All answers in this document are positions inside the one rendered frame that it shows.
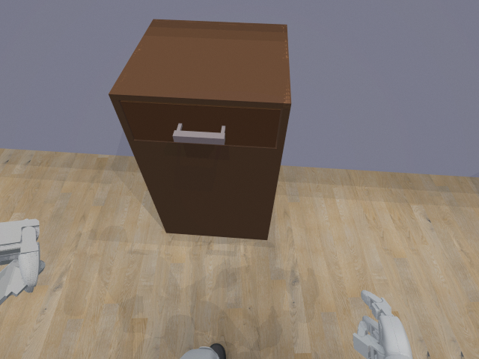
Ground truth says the robot left foot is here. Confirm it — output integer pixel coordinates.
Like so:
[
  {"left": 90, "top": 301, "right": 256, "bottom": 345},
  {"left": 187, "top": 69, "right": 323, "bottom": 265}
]
[{"left": 210, "top": 343, "right": 226, "bottom": 359}]

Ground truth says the handle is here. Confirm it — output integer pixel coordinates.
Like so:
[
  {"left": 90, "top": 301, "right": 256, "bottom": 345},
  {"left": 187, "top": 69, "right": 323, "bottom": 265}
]
[{"left": 173, "top": 123, "right": 225, "bottom": 145}]

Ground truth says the drawer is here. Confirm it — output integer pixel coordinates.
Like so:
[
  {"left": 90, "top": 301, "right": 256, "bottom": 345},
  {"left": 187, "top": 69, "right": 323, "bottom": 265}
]
[{"left": 120, "top": 100, "right": 281, "bottom": 147}]

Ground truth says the right robot hand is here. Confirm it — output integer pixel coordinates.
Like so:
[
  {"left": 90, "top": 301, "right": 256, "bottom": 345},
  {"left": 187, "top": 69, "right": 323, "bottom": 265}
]
[{"left": 353, "top": 290, "right": 413, "bottom": 359}]

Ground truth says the cabinet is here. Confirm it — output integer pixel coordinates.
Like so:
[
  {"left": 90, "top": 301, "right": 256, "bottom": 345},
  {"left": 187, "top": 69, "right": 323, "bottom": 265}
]
[{"left": 109, "top": 19, "right": 291, "bottom": 240}]

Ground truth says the robot left shin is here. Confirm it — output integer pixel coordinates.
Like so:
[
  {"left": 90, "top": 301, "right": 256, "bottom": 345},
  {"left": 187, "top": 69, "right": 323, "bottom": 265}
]
[{"left": 200, "top": 346, "right": 219, "bottom": 357}]

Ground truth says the left robot hand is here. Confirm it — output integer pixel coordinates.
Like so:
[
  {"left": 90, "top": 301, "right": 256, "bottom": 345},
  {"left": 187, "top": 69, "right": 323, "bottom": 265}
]
[{"left": 0, "top": 218, "right": 46, "bottom": 305}]

